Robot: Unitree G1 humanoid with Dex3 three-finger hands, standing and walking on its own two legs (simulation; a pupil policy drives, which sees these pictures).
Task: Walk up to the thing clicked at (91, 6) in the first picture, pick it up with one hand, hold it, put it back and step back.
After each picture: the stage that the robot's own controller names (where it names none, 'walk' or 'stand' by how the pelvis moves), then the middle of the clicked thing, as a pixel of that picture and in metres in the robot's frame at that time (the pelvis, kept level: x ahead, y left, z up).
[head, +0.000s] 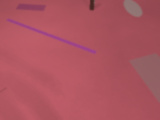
stand; (92, 1) +2.16 -0.17 -0.65
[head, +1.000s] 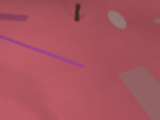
walk; (77, 12) +2.03 -0.07 -0.65
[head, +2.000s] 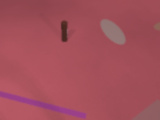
walk; (64, 31) +1.39 +0.09 -0.65
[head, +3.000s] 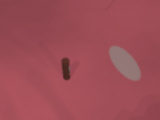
walk; (66, 69) +0.91 +0.13 -0.64
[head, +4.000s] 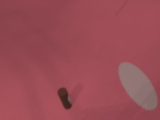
walk; (65, 99) +0.59 +0.22 -0.64
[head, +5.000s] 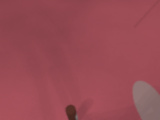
walk; (72, 116) +0.46 +0.14 -0.64
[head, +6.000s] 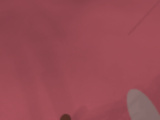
stand; out of the picture +0.41 +0.12 -0.65
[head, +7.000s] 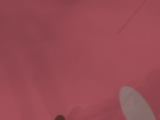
stand; out of the picture +0.41 +0.15 -0.66
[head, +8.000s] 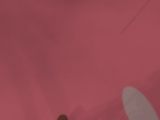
stand; out of the picture +0.41 +0.14 -0.66
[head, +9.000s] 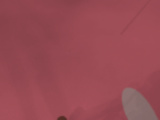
stand; out of the picture +0.40 +0.14 -0.66
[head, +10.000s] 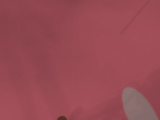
go down; out of the picture +0.40 +0.14 -0.66
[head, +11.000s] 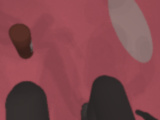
go down; (23, 44) +0.49 +0.18 -0.27
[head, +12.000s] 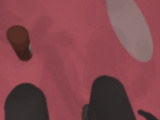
approach; (22, 46) +0.48 +0.19 -0.26
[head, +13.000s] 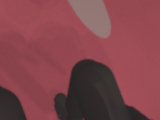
close in; out of the picture +0.47 +0.24 -0.16
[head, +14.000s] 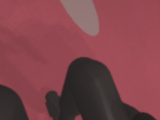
close; out of the picture +0.47 +0.25 -0.17
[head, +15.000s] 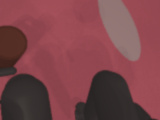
lift; (5, 54) +0.37 +0.23 -0.07
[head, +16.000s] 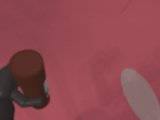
lift; (34, 85) +0.30 +0.15 +0.07
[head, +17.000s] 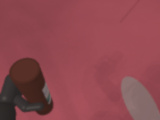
hold; (36, 91) +0.29 +0.15 +0.05
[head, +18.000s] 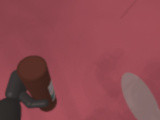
hold; (41, 88) +0.30 +0.14 +0.04
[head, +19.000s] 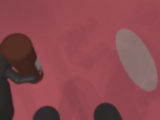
crouch; (27, 64) +0.39 +0.16 -0.03
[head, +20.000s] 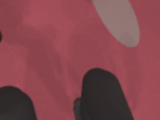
lower; out of the picture +0.50 +0.21 -0.07
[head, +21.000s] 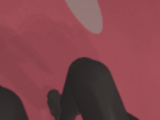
lower; out of the picture +0.45 +0.25 -0.17
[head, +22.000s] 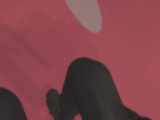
lower; out of the picture +0.46 +0.27 -0.18
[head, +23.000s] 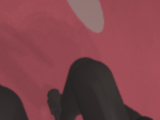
lower; out of the picture +0.45 +0.27 -0.17
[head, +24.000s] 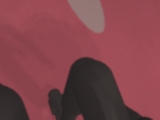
lower; out of the picture +0.45 +0.26 -0.17
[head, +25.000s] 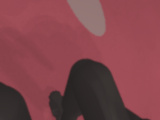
open; out of the picture +0.46 +0.25 -0.18
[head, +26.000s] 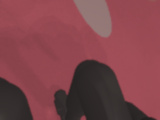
stand; out of the picture +0.46 +0.24 -0.18
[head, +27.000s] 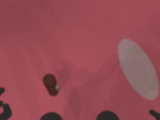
stand; (51, 86) +0.45 +0.15 -0.48
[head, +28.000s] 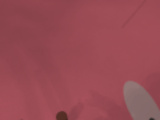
stand; out of the picture +0.41 +0.13 -0.59
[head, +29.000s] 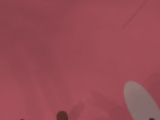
stand; out of the picture +0.41 +0.13 -0.60
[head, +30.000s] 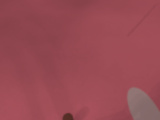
stand; out of the picture +0.44 +0.12 -0.65
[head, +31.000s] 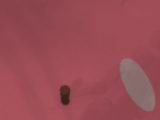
walk; (65, 96) +0.49 +0.08 -0.64
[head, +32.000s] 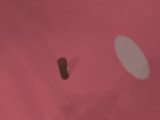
walk; (63, 69) +0.70 +0.16 -0.63
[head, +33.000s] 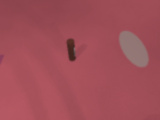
stand; (71, 50) +1.01 +0.14 -0.63
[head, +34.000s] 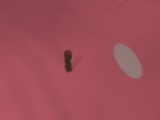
stand; (68, 61) +1.00 +0.14 -0.64
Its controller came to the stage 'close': yes
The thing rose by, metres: 0.69
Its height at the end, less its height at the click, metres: +0.00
